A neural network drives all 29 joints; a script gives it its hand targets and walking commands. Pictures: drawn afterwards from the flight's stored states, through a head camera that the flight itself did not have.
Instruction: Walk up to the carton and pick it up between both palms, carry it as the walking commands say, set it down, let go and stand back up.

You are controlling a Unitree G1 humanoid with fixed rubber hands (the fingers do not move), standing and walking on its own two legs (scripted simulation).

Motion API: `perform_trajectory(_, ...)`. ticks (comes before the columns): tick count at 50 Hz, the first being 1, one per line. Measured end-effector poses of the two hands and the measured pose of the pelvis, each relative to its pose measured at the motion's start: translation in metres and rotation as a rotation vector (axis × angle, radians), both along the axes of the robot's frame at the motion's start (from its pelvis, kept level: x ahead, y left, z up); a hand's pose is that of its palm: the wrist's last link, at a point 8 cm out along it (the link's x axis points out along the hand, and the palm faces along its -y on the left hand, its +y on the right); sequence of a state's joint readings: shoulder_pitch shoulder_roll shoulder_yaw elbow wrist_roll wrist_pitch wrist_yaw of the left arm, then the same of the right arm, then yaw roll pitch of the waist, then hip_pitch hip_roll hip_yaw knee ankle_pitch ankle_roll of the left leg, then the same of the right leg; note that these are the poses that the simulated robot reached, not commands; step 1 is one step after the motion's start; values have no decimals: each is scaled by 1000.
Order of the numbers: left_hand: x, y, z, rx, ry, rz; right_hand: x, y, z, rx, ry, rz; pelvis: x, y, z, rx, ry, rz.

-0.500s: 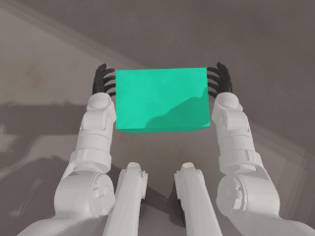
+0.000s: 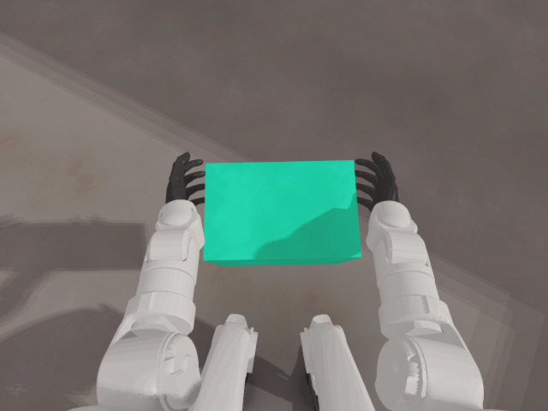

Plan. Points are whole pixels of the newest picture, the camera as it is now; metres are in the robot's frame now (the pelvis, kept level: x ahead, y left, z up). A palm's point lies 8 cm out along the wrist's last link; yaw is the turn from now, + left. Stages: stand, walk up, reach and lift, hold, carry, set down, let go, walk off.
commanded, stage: reach and lift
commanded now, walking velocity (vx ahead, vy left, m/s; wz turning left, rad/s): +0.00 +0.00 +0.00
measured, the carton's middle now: (280, 219) +0.43 +0.00 -0.13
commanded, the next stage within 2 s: none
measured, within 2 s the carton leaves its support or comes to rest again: neither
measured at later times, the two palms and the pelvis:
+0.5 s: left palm (166, 193) +0.41 +0.15 +0.03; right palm (410, 193) +0.41 -0.16 +0.03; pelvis +0.03 +0.00 +0.08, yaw +0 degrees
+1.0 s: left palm (140, 179) +0.39 +0.15 +0.11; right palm (442, 180) +0.39 -0.16 +0.11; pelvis +0.04 -0.01 +0.14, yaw +0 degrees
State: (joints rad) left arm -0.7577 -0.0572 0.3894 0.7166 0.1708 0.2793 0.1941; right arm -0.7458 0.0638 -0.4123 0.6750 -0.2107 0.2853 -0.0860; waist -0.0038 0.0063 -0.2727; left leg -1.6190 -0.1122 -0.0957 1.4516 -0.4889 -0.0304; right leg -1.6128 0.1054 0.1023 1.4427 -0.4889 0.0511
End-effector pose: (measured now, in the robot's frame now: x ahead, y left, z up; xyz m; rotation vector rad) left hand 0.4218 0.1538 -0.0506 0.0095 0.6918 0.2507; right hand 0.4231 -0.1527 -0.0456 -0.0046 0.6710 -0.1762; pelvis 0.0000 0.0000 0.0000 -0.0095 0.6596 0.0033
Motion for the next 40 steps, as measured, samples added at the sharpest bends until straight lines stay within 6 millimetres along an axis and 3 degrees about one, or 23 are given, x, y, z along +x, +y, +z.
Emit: perform_trajectory(40,-29,-2,127,-44,15,-48,-29,-8,125,16,21,-1,41,-9,123,14,-200,-9)
